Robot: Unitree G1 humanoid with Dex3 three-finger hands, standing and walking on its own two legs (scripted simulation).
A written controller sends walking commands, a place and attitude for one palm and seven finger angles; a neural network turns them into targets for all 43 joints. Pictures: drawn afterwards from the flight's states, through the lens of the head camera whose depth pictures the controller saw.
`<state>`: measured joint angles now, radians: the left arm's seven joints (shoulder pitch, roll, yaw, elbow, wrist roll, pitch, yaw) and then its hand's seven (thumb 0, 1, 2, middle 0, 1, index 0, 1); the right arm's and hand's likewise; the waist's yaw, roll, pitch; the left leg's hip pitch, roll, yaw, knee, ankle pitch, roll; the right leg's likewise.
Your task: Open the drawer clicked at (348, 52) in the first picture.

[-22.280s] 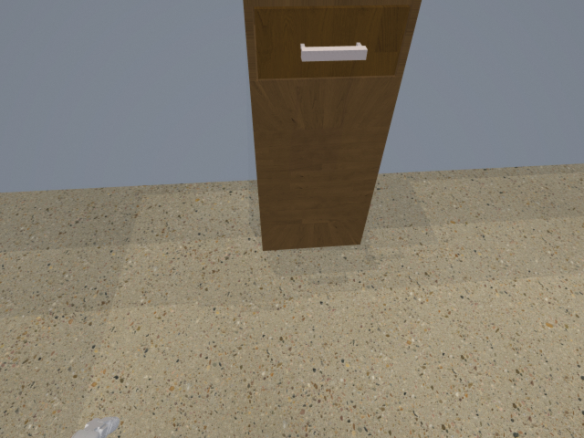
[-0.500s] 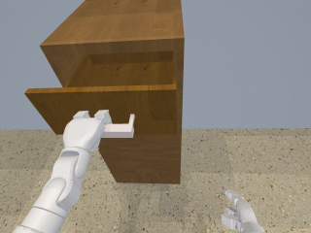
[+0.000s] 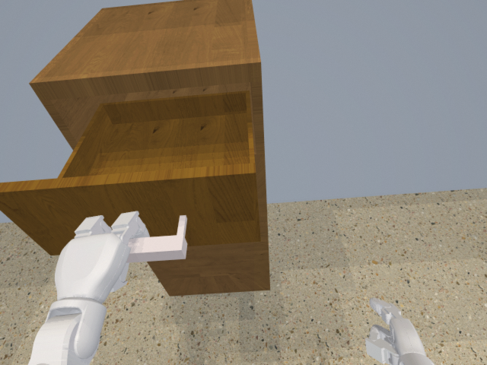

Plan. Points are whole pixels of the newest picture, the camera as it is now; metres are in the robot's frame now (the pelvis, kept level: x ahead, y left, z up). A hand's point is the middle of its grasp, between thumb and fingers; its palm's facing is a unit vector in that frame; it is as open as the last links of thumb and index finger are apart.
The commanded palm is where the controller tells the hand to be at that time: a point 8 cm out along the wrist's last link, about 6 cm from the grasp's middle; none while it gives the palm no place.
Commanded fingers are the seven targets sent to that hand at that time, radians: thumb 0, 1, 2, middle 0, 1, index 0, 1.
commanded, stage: pull the drawer open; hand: left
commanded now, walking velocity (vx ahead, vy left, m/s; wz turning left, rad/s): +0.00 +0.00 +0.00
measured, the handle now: (133, 237) +0.27 +0.20 +0.11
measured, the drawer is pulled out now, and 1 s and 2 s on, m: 0.24 0.30 0.30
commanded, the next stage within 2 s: open the thumb to release the handle in 0.74 s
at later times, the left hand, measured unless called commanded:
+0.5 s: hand (106, 315) +0.17 +0.21 +0.08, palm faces +0.08 -0.15 -0.98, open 5.9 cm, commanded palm +0.11 +0.21 +0.14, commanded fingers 0.00 0.90 0.90 -0.40 -1.35 -0.40 -1.35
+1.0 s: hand (100, 311) +0.17 +0.21 +0.09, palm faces +0.08 -0.10 -0.99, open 6.2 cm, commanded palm +0.13 +0.23 +0.14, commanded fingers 0.00 0.27 0.63 -0.35 -1.28 -0.35 -1.28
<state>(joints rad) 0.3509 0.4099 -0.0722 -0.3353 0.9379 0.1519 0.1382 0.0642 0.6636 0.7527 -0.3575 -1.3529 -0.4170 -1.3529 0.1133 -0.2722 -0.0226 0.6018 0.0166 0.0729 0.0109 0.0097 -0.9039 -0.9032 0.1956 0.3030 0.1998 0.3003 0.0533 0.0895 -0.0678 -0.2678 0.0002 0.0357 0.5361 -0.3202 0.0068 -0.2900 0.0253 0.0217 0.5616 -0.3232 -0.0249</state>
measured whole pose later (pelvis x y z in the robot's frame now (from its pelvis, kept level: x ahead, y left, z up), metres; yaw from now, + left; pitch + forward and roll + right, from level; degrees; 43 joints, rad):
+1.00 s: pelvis -0.02 -0.01 +0.00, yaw +1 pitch +1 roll +0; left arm 0.48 0.48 -0.06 -0.40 0.91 0.08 0.20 0.04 0.61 0.77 -0.36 -1.33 -0.41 -1.34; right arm 0.09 -0.24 0.01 0.61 0.01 0.08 -0.02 0.01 -0.90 -0.90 0.20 0.30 0.20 0.30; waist 0.09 0.10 -0.04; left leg -0.28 0.01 0.01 0.58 -0.32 -0.01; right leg -0.29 0.04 0.00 0.59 -0.32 -0.04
